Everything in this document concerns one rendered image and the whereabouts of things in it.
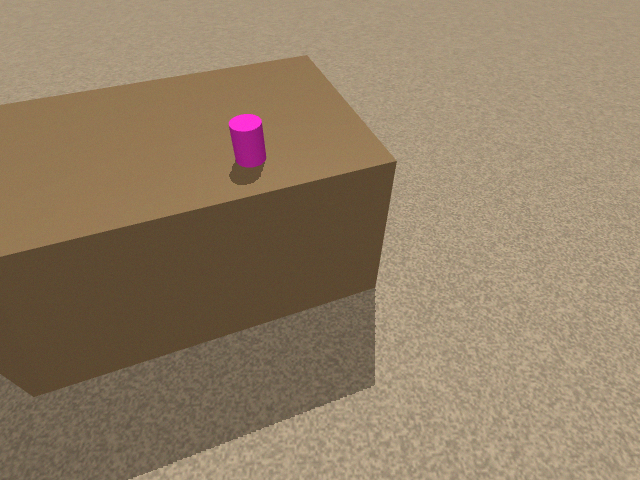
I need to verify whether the can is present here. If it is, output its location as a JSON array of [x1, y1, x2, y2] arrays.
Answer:
[[229, 114, 266, 168]]

